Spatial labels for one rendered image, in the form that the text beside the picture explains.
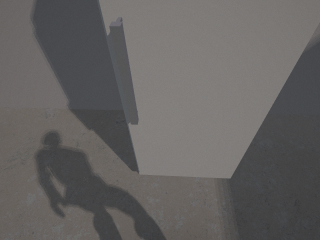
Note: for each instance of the handle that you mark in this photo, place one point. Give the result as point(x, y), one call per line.
point(120, 48)

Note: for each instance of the fridge door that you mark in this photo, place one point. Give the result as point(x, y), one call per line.
point(205, 74)

